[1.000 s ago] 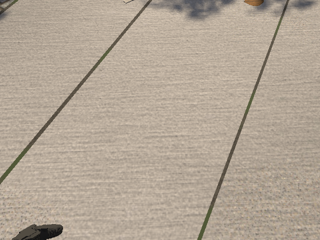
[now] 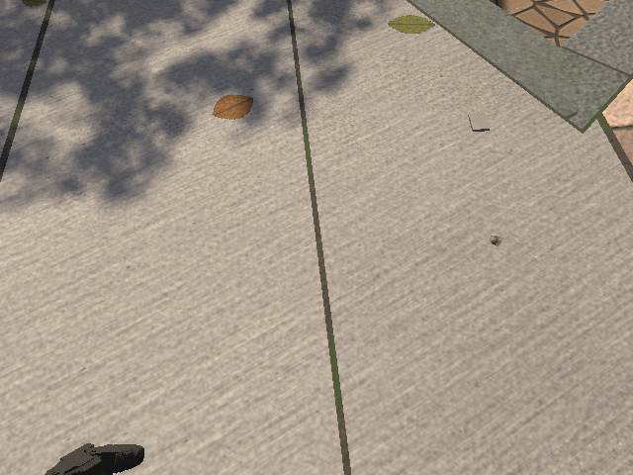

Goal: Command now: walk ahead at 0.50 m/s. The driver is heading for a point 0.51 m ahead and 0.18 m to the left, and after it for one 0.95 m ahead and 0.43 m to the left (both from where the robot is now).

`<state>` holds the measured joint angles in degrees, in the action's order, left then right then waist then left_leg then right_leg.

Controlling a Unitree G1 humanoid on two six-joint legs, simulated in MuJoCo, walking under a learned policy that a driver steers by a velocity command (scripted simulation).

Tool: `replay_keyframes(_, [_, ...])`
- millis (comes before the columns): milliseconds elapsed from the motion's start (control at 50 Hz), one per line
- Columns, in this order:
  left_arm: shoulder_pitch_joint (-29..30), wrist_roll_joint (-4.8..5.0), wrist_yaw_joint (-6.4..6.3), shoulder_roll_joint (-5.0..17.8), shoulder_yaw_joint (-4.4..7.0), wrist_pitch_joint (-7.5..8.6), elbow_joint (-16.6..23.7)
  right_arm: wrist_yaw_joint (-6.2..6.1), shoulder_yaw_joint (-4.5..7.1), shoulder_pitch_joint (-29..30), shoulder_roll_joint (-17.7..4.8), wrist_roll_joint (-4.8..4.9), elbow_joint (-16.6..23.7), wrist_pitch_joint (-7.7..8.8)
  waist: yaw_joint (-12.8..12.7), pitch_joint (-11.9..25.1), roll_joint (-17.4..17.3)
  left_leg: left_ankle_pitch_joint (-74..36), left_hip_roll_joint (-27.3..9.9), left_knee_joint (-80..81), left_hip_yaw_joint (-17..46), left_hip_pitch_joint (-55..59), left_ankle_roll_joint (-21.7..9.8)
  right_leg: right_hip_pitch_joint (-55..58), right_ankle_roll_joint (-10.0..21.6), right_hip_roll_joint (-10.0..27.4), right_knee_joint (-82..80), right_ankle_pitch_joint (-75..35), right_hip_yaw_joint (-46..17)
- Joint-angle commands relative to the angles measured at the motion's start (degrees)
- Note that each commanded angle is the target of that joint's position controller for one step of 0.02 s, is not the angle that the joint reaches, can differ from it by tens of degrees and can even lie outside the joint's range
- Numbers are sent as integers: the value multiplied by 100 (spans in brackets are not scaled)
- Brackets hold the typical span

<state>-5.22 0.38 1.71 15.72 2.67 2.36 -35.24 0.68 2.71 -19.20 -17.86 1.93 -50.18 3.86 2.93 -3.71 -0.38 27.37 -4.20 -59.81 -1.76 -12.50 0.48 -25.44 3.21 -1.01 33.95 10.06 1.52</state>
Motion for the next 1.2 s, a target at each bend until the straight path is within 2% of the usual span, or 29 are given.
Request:
replay_keyframes(20, [-1205,-10,-42,818,277,116,-133,9,125,584,-703,50,661,227,-689,922,397,-450,-327,-1041,510,-2945,-159,2931,1124,1712,-1694,-383,-2156])
replay_keyframes(40, [-940,-49,-30,602,214,168,-130,-6,154,492,-675,-24,586,149,-485,671,442,-837,-466,-785,570,-2626,-148,2402,972,1494,-1943,-606,-1702])
replay_keyframes(60, [-803,-90,-33,616,224,220,-147,8,144,234,-584,-11,518,63,-314,659,706,-1076,-503,-746,625,-2250,-77,1980,1026,1513,-2175,-702,-1515])
replay_keyframes(120, [-673,-127,-59,611,255,391,-333,-28,136,213,-383,-8,453,-116,-171,364,457,-1568,-459,-419,727,-2278,92,1540,1012,1444,-2609,-1020,-821])
replay_keyframes(160, [-768,-165,-110,623,263,424,-475,-41,139,515,-330,-34,550,-130,-248,171,343,-2165,-387,139,856,-2637,147,1660,922,1396,-2680,-1311,-417])
replay_keyframes(240, [-848,-128,-185,762,278,422,-634,86,65,1117,-150,-77,729,-56,-472,-1,277,-3390,-212,1583,498,-2455,61,1817,682,1263,-2816,-1381,290])
replay_keyframes(340, [-1301,-6,-237,930,347,245,-967,268,6,1843,-102,-91,1158,-46,-736,-233,171,-3003,-86,2396,174,-2875,-228,2941,577,1617,-2449,-2022,580])
replay_keyframes(400, [-1196,29,-314,1140,406,82,-978,352,97,1659,-295,-90,1326,-76,-471,123,428,-2094,318,2447,-290,-2323,-528,3380,380,1680,-1516,-4442,799])
replay_keyframes(440, [-1056,43,-381,1229,413,-20,-934,300,328,483,-694,-73,1127,-118,228,838,482,-1921,782,2614,-496,-673,-849,3036,152,1476,219,-5526,992])
replay_keyframes(460, [-1084,5,-414,1135,357,9,-865,196,516,-439,-1092,-59,942,-162,676,1354,111,-2129,516,2853,227,1037,-1131,1871,-80,1236,1779,-4254,1001])
replay_keyframes(480, [-1764,-207,-293,239,78,168,-599,124,630,-486,-1716,-16,947,-156,24,1867,-1459,-1594,-1060,3121,3367,3204,-2261,-855,-512,45,3986,1330,704])
replay_keyframes(500, [-1343,-34,-183,571,80,417,-560,132,512,-639,-1339,-50,1101,-93,373,2740,-967,-794,-1530,4079,5174,3844,-2676,-1698,-472,-302,4843,2415,-669])
replay_keyframes(520, [-721,203,-112,903,170,558,-388,118,428,-457,-1016,-106,1081,-46,517,1942,-629,-943,-1354,4250,4302,3393,-2284,-2188,-315,81,4752,1914,-868])
replay_keyframes(540, [-484,179,-132,847,132,628,-291,103,388,-41,-882,-108,1167,-15,285,1291,-183,-1882,-1124,4212,3549,2482,-2054,-2070,-254,312,4256,1464,-801])
replay_keyframes(560, [-417,15,-188,850,162,625,-334,95,337,399,-725,-119,1266,-12,9,830,116,-3271,-908,4167,2890,1563,-1899,-1720,-317,469,3764,1299,-718])
replay_keyframes(580, [-535,-84,-216,938,217,557,-354,60,295,623,-614,-186,1374,-20,-203,727,82,-4352,-779,4178,2429,934,-1851,-1223,-386,570,3549,1228,-713])
replay_keyframes(640, [-770,-139,-258,665,166,323,-356,-25,334,754,-746,-188,1424,-61,-461,652,-8,-5778,-493,4235,1755,4,-1780,-693,-672,488,2626,1034,-501])
replay_keyframes(720, [-291,-125,-266,451,61,223,-278,-201,413,647,-927,-68,1354,-277,-292,961,-408,-5474,63,3949,1233,-438,-1269,32,-843,2,886,-531,-312])
replay_keyframes(800, [223,-57,-184,610,108,196,-130,-277,401,455,-846,-66,1306,-462,-105,1008,-590,-4147,-7,3572,1863,-109,-1000,214,-797,-188,-93,-917,-566])
replay_keyframes(860, [-82,-97,-168,795,220,281,-189,-307,370,756,-719,-86,1442,-483,-399,911,-721,-3422,36,2947,2424,137,-803,578,-551,-81,-881,-1045,-709])
replay_keyframes(880, [-285,-162,-200,921,258,326,-208,-296,316,761,-543,-112,1510,-462,-477,1073,-565,-2921,303,2404,2325,-19,-600,1204,-334,306,-1193,-1803,-867])
replay_keyframes(900, [-530,-257,-275,1222,301,311,-163,-286,211,574,-230,-221,1606,-432,-431,1561,336,-1037,805,1089,1717,-681,-308,2338,114,1455,-1034,-3630,-1848])
replay_keyframes(920, [-646,-350,-275,1326,327,187,-267,-253,174,-406,-193,-128,1635,-436,46,2088,1786,1584,1319,-82,1256,-1851,-25,3363,1279,2701,-1073,-4146,-3641])
replay_keyframes(940, [-445,-160,-273,992,285,112,-160,-238,304,-599,-784,-117,1400,-482,-14,1946,1263,1251,820,-841,1222,-2158,192,3072,1406,2696,-1191,-2834,-3829])
replay_keyframes(960, [-294,-138,-293,674,196,60,-64,-256,410,-70,-1070,-68,1376,-576,-226,1463,783,785,656,-1185,1069,-2281,315,2632,1129,2238,-1198,-2125,-2937])
replay_keyframes(980, [-114,-164,-300,612,159,-10,-39,-297,433,159,-1024,-62,1383,-680,-212,1234,503,428,546,-1238,943,-2260,389,2196,922,1903,-1317,-1481,-2405])
replay_keyframes(1040, [141,-200,-360,728,181,-120,-89,-291,354,319,-642,-63,1539,-796,-165,708,799,-171,405,-802,553,-1874,459,1206,854,1392,-1746,-957,-1361])
replay_keyframes(1120, [30,-162,-401,816,247,-162,-205,-249,273,587,-438,-108,1710,-738,-328,994,840,-352,176,182,389,-1658,441,1618,1082,1625,-1752,-1432,-940])
replay_keyframes(1200, [118,-108,-345,1009,327,-227,-266,-145,262,695,-484,-107,1788,-739,-370,1045,923,-589,121,1114,139,-1044,286,1536,1059,1764,-1765,-1263,-598])
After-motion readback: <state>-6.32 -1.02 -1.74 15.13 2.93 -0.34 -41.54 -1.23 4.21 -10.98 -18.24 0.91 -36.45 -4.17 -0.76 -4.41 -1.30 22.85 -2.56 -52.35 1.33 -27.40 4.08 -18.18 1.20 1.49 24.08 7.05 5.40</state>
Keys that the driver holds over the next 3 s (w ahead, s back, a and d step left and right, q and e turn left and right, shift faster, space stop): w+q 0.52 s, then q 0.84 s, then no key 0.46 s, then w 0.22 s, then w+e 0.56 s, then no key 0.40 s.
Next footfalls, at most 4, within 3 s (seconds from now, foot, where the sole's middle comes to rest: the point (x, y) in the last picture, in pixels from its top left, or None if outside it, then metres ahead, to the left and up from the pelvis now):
0.46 left None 0.41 0.16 -0.76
0.88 right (295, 366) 0.67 0.06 -0.76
1.32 left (217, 467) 0.46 0.23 -0.76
1.72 right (292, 378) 0.64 0.07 -0.76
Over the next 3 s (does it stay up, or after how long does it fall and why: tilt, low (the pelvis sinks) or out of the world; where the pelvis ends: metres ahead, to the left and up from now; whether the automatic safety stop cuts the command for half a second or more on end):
stays up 0.87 0.44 0.00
